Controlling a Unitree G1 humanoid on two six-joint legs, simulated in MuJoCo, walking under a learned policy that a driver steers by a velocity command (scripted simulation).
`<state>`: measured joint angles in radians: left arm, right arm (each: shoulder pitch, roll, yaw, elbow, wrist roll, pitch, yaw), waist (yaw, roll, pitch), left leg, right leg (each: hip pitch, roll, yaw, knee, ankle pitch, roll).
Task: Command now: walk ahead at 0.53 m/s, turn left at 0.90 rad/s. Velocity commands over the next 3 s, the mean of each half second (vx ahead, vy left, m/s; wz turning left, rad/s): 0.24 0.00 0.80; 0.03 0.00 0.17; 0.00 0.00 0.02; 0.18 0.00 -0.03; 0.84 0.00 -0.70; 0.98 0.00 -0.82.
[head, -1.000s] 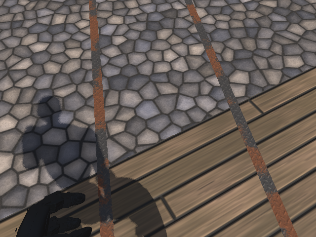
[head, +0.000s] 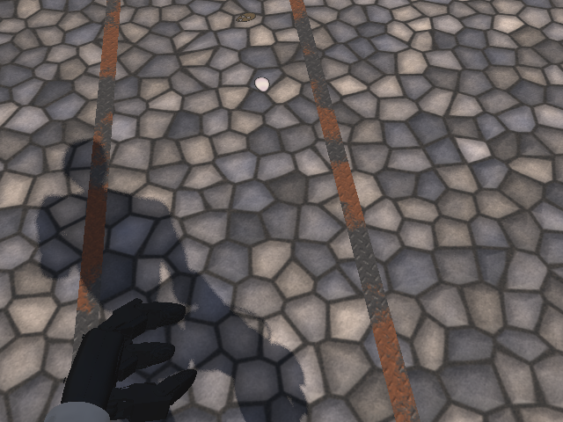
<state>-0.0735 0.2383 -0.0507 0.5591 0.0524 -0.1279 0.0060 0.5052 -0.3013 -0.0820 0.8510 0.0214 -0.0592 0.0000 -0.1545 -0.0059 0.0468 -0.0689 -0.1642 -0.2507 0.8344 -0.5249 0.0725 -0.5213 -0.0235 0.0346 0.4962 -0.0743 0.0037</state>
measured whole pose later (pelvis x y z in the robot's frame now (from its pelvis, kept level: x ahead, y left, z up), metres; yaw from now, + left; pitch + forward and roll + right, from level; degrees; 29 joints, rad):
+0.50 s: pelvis +0.23 +0.01 +0.01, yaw +23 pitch +2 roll -1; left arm 0.09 0.33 0.05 0.76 -0.02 -0.02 0.01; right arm 0.13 -0.32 -0.05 0.56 0.00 0.01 0.02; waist 0.00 -0.01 0.10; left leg -0.47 -0.04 0.02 0.58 -0.14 0.08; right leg -0.47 -0.04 -0.01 1.23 -0.54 0.04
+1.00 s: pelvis +0.31 -0.02 +0.02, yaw +27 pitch -1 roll +0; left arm 0.19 0.21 0.00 0.80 0.02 -0.02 0.01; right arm 0.21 -0.23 -0.04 0.72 -0.02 0.02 -0.02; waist -0.01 0.01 0.01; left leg -0.32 -0.01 -0.06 0.54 -0.21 -0.02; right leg -0.24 0.00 -0.03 0.56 -0.32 -0.01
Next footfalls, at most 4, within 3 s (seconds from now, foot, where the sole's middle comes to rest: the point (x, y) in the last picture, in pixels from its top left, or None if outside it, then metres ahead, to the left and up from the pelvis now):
0.38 left None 0.33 0.13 -0.75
0.74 right None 0.38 -0.11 -0.75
2.08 left None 0.40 0.22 -0.75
2.58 right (191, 269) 0.83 0.13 -0.75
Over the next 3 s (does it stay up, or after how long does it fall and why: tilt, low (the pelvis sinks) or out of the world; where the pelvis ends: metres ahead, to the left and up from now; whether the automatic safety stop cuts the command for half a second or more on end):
stays up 1.05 0.13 0.00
